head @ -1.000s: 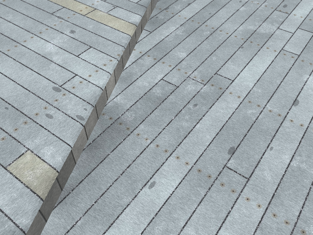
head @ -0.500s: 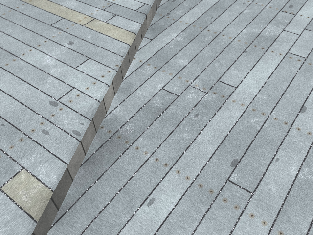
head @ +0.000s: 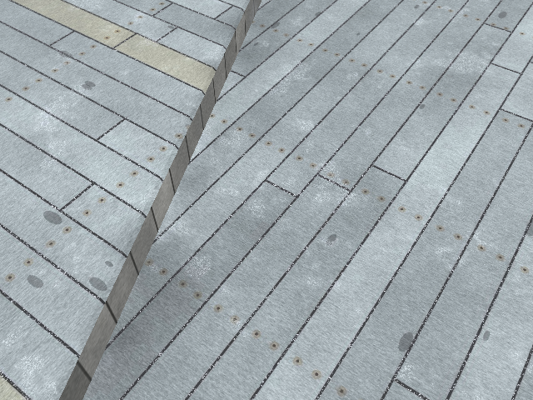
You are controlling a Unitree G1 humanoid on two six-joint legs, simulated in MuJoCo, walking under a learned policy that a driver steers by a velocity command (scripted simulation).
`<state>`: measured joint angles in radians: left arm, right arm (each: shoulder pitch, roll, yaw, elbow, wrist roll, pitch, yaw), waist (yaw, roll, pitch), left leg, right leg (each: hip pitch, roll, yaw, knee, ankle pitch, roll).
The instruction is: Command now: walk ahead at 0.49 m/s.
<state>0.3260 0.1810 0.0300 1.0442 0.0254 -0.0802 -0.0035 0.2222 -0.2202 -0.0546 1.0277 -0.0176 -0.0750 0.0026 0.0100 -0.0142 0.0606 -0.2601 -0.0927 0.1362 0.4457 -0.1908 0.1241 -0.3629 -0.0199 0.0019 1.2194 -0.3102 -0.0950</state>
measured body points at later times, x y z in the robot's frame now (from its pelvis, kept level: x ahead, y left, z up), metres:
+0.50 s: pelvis +0.29 -0.05 +0.00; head +0.32 -0.05 +0.45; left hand +0.41 +0.20 -0.13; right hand +0.26 -0.28 -0.16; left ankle +0.14 +0.06 -0.63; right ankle +0.36 -0.11 -0.73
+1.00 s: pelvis +0.54 -0.01 -0.01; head +0.59 +0.00 +0.44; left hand +0.53 +0.24 -0.16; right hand +0.70 -0.26 -0.12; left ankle +0.65 +0.07 -0.73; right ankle +0.39 -0.10 -0.66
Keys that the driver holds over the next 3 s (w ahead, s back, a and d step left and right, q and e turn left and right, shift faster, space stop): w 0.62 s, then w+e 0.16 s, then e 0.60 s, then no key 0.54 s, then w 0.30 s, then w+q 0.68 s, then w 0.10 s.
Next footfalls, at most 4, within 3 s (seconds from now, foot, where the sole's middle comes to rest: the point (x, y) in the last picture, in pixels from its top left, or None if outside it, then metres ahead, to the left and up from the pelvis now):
0.40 right None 0.40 -0.11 -0.77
0.92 left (258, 318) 0.69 0.07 -0.77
1.40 right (338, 356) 0.59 -0.14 -0.77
1.80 left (261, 337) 0.64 0.05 -0.77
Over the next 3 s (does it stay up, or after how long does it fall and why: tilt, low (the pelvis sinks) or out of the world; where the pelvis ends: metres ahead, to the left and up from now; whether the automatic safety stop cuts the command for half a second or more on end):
stays up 0.96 -0.17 0.01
